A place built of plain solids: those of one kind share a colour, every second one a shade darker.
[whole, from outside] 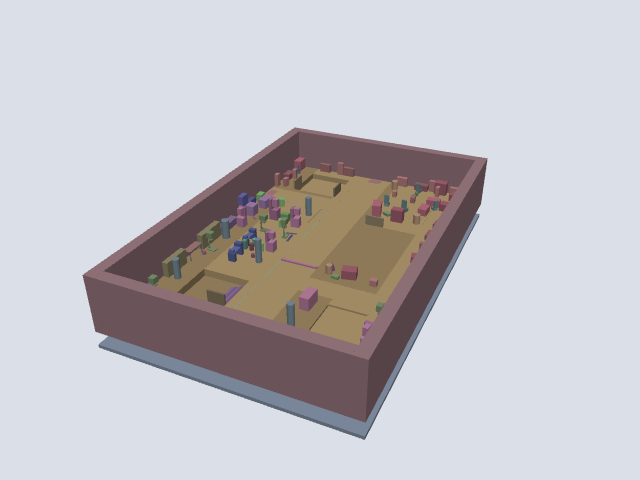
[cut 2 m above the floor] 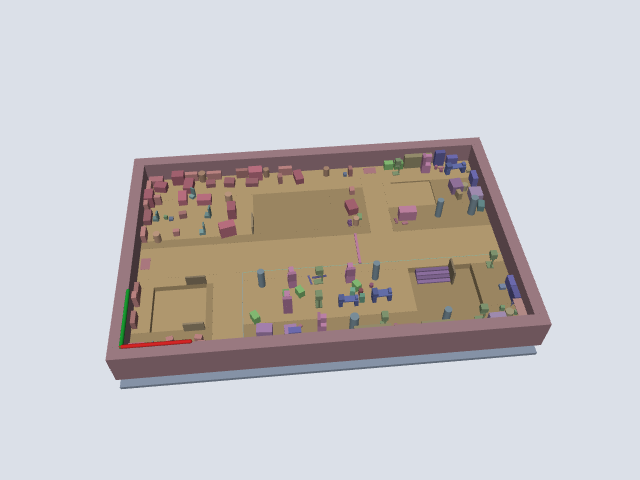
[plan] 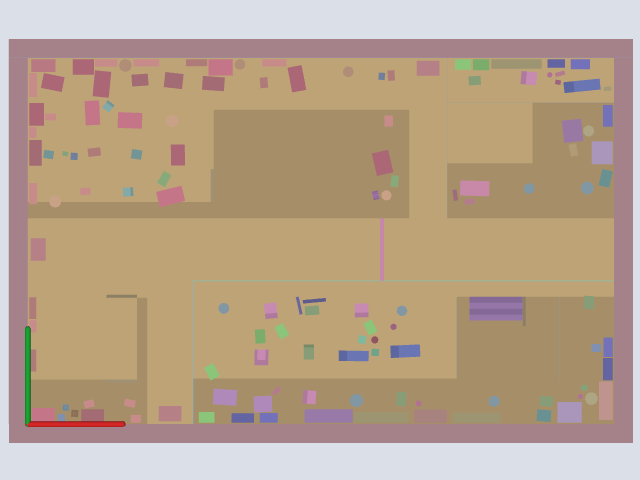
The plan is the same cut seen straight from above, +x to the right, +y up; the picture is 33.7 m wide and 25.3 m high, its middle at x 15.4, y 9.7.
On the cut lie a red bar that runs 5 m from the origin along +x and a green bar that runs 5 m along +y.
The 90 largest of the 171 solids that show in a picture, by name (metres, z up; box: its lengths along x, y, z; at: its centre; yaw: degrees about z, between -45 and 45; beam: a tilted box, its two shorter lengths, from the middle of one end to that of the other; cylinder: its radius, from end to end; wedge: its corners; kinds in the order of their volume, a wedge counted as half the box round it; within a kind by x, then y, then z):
{
 "floor_1": {"box": [1.45, 4.31, 2.1], "at": [0.72, 4.5, -1.05]},
 "floor_2": {"box": [6.3, 2.35, 2.1], "at": [3.15, 1.18, -1.05]},
 "floor_3": {"box": [6.3, 0.89, 2.1], "at": [3.15, 7.11, -1.05]},
 "floor_4": {"box": [4.31, 4.31, 1.55], "at": [3.6, 4.5, -1.33]},
 "floor_5": {"box": [9.8, 4.87, 2.1], "at": [4.9, 14.13, -1.05]},
 "floor_6": {"box": [0.54, 4.31, 2.1], "at": [6.03, 4.5, -1.05]},
 "floor_7": {"box": [2.4, 7.55, 1.0], "at": [7.5, 3.77, -0.5]},
 "floor_8": {"box": [20.1, 0.85, 2.1], "at": [10.05, 11.28, -1.05]},
 "floor_9": {"box": [20.1, 2.73, 2.1], "at": [10.05, 17.93, -1.05]},
 "floor_10": {"box": [7.11, 4.87, 2.1], "at": [13.36, 14.13, -1.05]},
 "floor_11": {"box": [30.9, 3.3, 1.0], "at": [15.45, 9.2, -0.5]},
 "floor_12": {"box": [13.9, 4.31, 2.1], "at": [15.65, 4.55, -1.05]},
 "floor_13": {"box": [3.19, 4.87, 2.1], "at": [18.5, 14.13, -1.05]},
 "floor_14": {"box": [22.2, 2.4, 2.1], "at": [19.8, 1.2, -1.05]},
 "floor_15": {"box": [22.2, 0.84, 2.1], "at": [19.8, 7.13, -1.05]},
 "floor_16": {"box": [2.0, 8.45, 1.0], "at": [21.1, 15.07, -0.5]},
 "floor_17": {"box": [0.75, 3.19, 2.1], "at": [22.48, 15.35, -1.05]},
 "floor_18": {"box": [3.75, 3.19, 1.95], "at": [24.73, 15.35, -1.13]},
 "floor_19": {"box": [5.43, 4.31, 1.45], "at": [25.32, 4.55, -1.38]},
 "floor_20": {"box": [8.8, 2.9, 2.1], "at": [26.5, 12.3, -1.05]},
 "floor_21": {"box": [8.8, 2.36, 2.1], "at": [26.5, 18.12, -1.05]},
 "floor_22": {"box": [4.3, 3.19, 2.1], "at": [28.75, 15.35, -1.05]},
 "floor_23": {"box": [2.87, 4.31, 2.1], "at": [29.46, 4.55, -1.05]},
 "wall_1": {"box": [1.0, 19.3, 5.0], "at": [-0.5, 9.65, 1.5]},
 "wall_2": {"box": [32.9, 1.0, 5.0], "at": [15.45, -0.5, 1.5]},
 "wall_3": {"box": [32.9, 1.0, 5.0], "at": [15.45, 19.8, 1.5]},
 "wall_4": {"box": [1.0, 19.3, 5.0], "at": [31.4, 9.65, 1.5]},
 "floor_base_1": {"box": [32.9, 21.3, 0.3], "at": [15.45, 9.65, -2.35]},
 "pallet_load_1": {"box": [0.78, 1.21, 1.27], "at": [0.46, 16.32, 0.64]},
 "pallet_load_2": {"box": [1.2, 0.78, 1.11], "at": [0.82, 0.46, 0.56]},
 "pallet_load_3": {"box": [1.12, 0.8, 0.68], "at": [1.32, 18.0, 0.34], "yaw": -11.2},
 "pallet_load_4": {"box": [1.12, 0.82, 1.14], "at": [2.92, 18.82, 0.57]},
 "pallet_load_5": {"box": [0.77, 1.29, 0.67], "at": [3.4, 16.4, 0.34], "yaw": 2.7},
 "pallet_load_6": {"box": [0.86, 1.37, 0.72], "at": [3.9, 17.92, 0.36], "yaw": -5.5},
 "pallet_load_7": {"box": [1.28, 0.83, 0.67], "at": [5.38, 16.0, 0.34], "yaw": -1.9},
 "pallet_load_8": {"box": [1.38, 0.83, 1.23], "at": [7.53, 11.99, 0.61], "yaw": 14.0},
 "pallet_load_9": {"box": [0.74, 1.11, 1.24], "at": [7.91, 14.18, 0.62], "yaw": 0.6},
 "pallet_load_10": {"box": [1.28, 0.86, 1.12], "at": [10.16, 18.8, 0.56]},
 "pallet_load_11": {"box": [0.76, 1.33, 0.63], "at": [14.18, 18.2, 0.32], "yaw": 10.8},
 "pallet_load_12": {"box": [0.89, 1.22, 0.78], "at": [18.7, 13.77, 0.39], "yaw": 13.0},
 "bar_rack_1": {"box": [2.86, 0.55, 1.38], "at": [18.62, 0.34, 0.69]},
 "bar_rack_2": {"box": [2.51, 0.52, 1.34], "at": [23.65, 0.33, 0.67]},
 "bar_rack_3": {"box": [2.66, 0.51, 1.4], "at": [25.76, 18.98, 0.7]},
 "tool_cabinet_1": {"box": [1.18, 0.5, 0.93], "at": [11.33, 0.32, 0.47]},
 "tool_cabinet_2": {"box": [0.96, 0.51, 1.98], "at": [12.7, 0.33, 0.99]},
 "tool_cabinet_3": {"box": [0.93, 0.45, 1.66], "at": [27.85, 19.0, 0.83]},
 "tool_cabinet_4": {"box": [1.01, 0.53, 0.95], "at": [29.12, 18.96, 0.47]},
 "tool_cabinet_5": {"box": [0.51, 1.17, 0.96], "at": [30.57, 2.89, 0.48]},
 "tool_cabinet_6": {"box": [0.51, 1.15, 1.07], "at": [30.57, 16.24, 0.54]},
 "tool_cabinet_7": {"box": [0.49, 1.03, 0.93], "at": [30.59, 4.05, 0.47]},
 "crate_stack_1": {"box": [0.38, 1.16, 0.86], "at": [0.26, 3.35, 0.43]},
 "crate_stack_2": {"box": [0.37, 1.15, 0.91], "at": [0.26, 6.11, 0.46]},
 "crate_stack_3": {"box": [0.39, 0.65, 1.31], "at": [0.27, 5.15, 0.66]},
 "crate_stack_4": {"box": [0.42, 1.13, 0.92], "at": [0.28, 12.14, 0.46]},
 "crate_stack_5": {"box": [0.42, 1.27, 0.83], "at": [0.28, 17.86, 0.41]},
 "crate_stack_6": {"box": [1.17, 0.4, 0.89], "at": [4.13, 19.03, 0.45]},
 "crate_stack_7": {"box": [1.36, 0.39, 0.83], "at": [6.25, 19.04, 0.41]},
 "crate_stack_8": {"box": [1.13, 0.38, 0.93], "at": [8.9, 19.04, 0.47]},
 "crate_stack_9": {"box": [1.28, 0.39, 0.87], "at": [12.99, 19.04, 0.43]},
 "dust_extractor_1": {"cylinder": 0.28, "from": [10.33, 6.1, 0.0], "to": [10.33, 6.1, 1.85]},
 "dust_extractor_2": {"cylinder": 0.35, "from": [17.32, 1.24, 0.0], "to": [17.32, 1.24, 1.74]},
 "dust_extractor_3": {"cylinder": 0.28, "from": [19.72, 5.97, 0.0], "to": [19.72, 5.97, 2.22]},
 "dust_extractor_4": {"cylinder": 0.29, "from": [24.58, 1.2, 0.0], "to": [24.58, 1.2, 1.78]},
 "dust_extractor_5": {"cylinder": 0.28, "from": [26.42, 12.41, 0.0], "to": [26.42, 12.41, 2.03]},
 "dust_extractor_6": {"cylinder": 0.34, "from": [29.48, 12.44, 0.0], "to": [29.48, 12.44, 2.07]},
 "table_saw_1": {"box": [1.24, 0.83, 0.88], "at": [10.39, 1.41, 0.44], "yaw": -3.9},
 "table_saw_2": {"box": [0.96, 0.85, 1.0], "at": [12.39, 1.05, 0.5], "yaw": 2.4},
 "table_saw_3": {"box": [1.03, 1.18, 0.93], "at": [28.71, 15.46, 0.47], "yaw": 5.8},
 "bandsaw_1": {"box": [0.73, 0.83, 1.04], "at": [12.31, 3.51, 0.52], "yaw": -0.8},
 "bandsaw_2": {"box": [0.65, 0.82, 0.92], "at": [12.81, 5.97, 0.46], "yaw": 6.0},
 "bandsaw_3": {"box": [0.69, 0.71, 0.94], "at": [14.84, 1.42, 0.47], "yaw": -4.3},
 "bandsaw_4": {"box": [0.73, 0.73, 0.92], "at": [17.59, 5.99, 0.46], "yaw": 1.2},
 "bandsaw_5": {"box": [0.83, 0.69, 1.0], "at": [26.41, 18.23, 0.5], "yaw": -5.2},
 "sack_pile_1": {"box": [0.66, 1.36, 0.61], "at": [0.4, 14.29, 0.3]},
 "sack_pile_2": {"box": [1.29, 0.68, 0.6], "at": [0.82, 18.89, 0.3]},
 "sack_pile_3": {"box": [1.2, 0.71, 0.59], "at": [3.42, 0.42, 0.29]},
 "sack_pile_4": {"box": [0.97, 0.8, 0.54], "at": [7.69, 18.1, 0.27], "yaw": -6.3},
 "sack_pile_5": {"box": [1.16, 0.73, 0.46], "at": [9.78, 17.95, 0.23], "yaw": -3.9},
 "forge_hearth_1": {"box": [1.28, 1.09, 0.9], "at": [28.55, 0.61, 0.45]},
 "forge_hearth_2": {"box": [1.11, 1.22, 0.83], "at": [30.27, 14.3, 0.41]},
 "planer_1": {"box": [1.54, 0.8, 1.1], "at": [23.56, 12.42, 0.55], "yaw": -1.7},
 "board_stack_1": {"box": [2.55, 0.71, 0.66], "at": [15.85, 0.42, 0.33]},
 "offcut_bin_1": {"box": [0.83, 0.57, 0.73], "at": [9.42, 0.35, 0.36]},
 "offcut_bin_2": {"box": [0.86, 0.56, 0.74], "at": [22.94, 18.95, 0.37]},
 "offcut_bin_3": {"box": [0.86, 0.59, 0.74], "at": [23.9, 18.93, 0.37]},
 "tread_1": {"box": [2.8, 0.32, 0.4], "at": [24.68, 6.24, -0.46]},
 "tread_2": {"box": [2.8, 0.32, 0.53], "at": [24.68, 6.55, -0.39]},
 "rail_1": {"box": [0.16, 1.56, 1.6], "at": [26.16, 5.93, 0.15]},
 "barrel_1": {"cylinder": 0.33, "from": [5.14, 18.9, 0.0], "to": [5.14, 18.9, 0.96]},
 "coal_bin_1": {"box": [0.58, 0.88, 0.64], "at": [30.46, 12.95, 0.32], "yaw": -13.7}
}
